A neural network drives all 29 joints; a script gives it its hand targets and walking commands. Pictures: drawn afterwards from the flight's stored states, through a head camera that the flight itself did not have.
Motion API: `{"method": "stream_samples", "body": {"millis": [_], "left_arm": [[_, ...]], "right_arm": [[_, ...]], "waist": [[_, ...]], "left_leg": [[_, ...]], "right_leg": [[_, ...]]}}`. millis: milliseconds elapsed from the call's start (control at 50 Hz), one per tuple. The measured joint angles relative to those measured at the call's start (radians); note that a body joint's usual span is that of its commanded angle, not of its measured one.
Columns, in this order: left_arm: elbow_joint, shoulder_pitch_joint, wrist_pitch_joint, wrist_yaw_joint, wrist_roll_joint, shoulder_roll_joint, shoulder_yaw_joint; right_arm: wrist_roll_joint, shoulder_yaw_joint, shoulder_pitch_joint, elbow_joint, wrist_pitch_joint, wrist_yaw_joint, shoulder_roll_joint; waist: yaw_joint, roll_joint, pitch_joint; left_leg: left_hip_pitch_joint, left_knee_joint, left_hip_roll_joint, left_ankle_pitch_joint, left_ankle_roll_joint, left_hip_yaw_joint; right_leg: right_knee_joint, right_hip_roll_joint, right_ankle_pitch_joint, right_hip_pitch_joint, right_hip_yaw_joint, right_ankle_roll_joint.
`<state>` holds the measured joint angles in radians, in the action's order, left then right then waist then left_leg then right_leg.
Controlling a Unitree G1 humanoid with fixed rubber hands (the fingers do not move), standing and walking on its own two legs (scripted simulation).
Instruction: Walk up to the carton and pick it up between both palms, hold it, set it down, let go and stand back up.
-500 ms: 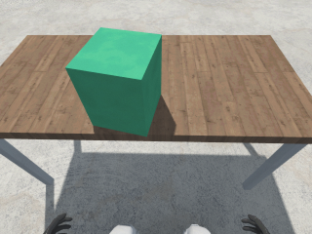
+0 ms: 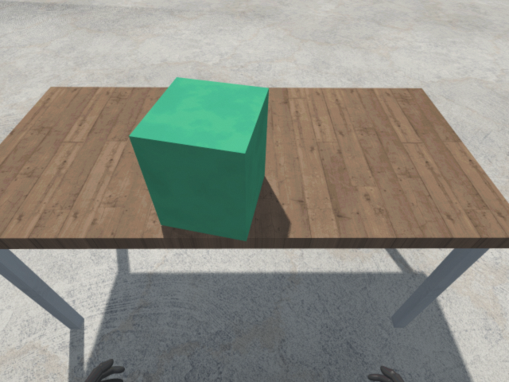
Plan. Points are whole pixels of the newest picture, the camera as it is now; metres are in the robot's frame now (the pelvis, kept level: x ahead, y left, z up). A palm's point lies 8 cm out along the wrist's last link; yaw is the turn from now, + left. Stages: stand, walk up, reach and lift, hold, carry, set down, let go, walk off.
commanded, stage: walk up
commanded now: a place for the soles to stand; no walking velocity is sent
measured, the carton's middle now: (211, 160) +0.54 +0.10 +0.04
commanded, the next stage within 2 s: none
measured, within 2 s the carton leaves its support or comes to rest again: neither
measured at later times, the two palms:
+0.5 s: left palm out of the picture +0.10 +0.26 -0.10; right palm out of the picture +0.11 -0.25 -0.10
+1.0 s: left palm (42, 355) +0.20 +0.37 -0.11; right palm out of the picture +0.11 -0.16 -0.11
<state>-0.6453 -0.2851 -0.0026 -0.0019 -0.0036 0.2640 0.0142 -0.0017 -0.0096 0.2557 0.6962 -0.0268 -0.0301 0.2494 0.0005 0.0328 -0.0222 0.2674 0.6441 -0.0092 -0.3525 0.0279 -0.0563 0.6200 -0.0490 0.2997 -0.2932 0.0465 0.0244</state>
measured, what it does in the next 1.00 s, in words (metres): steps to the left: left foot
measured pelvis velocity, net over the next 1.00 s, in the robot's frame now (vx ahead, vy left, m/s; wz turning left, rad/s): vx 0.09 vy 0.11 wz -0.04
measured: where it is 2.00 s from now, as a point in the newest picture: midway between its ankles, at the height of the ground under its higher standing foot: outside the picture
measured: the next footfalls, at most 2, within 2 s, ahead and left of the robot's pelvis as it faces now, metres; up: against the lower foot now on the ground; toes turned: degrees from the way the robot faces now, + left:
left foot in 0.72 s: +0.14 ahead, +0.19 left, +0.00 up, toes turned +3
right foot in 1.16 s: +0.20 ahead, -0.01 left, +0.00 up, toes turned -3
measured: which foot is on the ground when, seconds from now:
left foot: down 0.00-0.52, up 0.54-0.70, down 0.72-1.00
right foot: down 0.00-0.76, up 0.78-1.00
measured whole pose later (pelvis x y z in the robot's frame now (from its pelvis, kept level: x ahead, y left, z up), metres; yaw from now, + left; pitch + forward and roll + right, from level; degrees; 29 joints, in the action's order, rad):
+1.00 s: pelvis +0.09 +0.11 +0.00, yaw -2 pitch -4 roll +0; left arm -0.69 -0.31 -0.01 0.03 -0.04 0.27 0.05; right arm 0.05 0.02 0.41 0.70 0.00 0.00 0.27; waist -0.05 -0.02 -0.11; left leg 0.22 0.63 0.00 -0.34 0.08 -0.17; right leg 1.10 0.02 0.46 -0.49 -0.02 -0.01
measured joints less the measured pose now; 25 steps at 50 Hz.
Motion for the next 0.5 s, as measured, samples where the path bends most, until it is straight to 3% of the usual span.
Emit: {"method": "stream_samples", "body": {"millis": [260,500], "left_arm": [[-0.023,-0.022,0.004,0.002,-0.007,-0.001,0.0],[-0.038,-0.044,0.011,0.007,-0.018,-0.01,0.0]], "right_arm": [[0.0,0.012,0.018,0.015,0.013,0.0,0.014],[0.018,0.013,0.011,-0.004,0.004,-0.009,0.017]], "waist": [[-0.001,-0.047,-0.01],[-0.004,-0.022,-0.01]], "left_leg": [[-0.029,-0.061,0.009,0.026,0.004,-0.011],[-0.037,-0.04,0.004,-0.004,0.006,-0.003]], "right_leg": [[-0.045,-0.006,-0.021,0.019,-0.01,0.004],[-0.038,-0.001,0.002,0.036,-0.002,-0.007]]}}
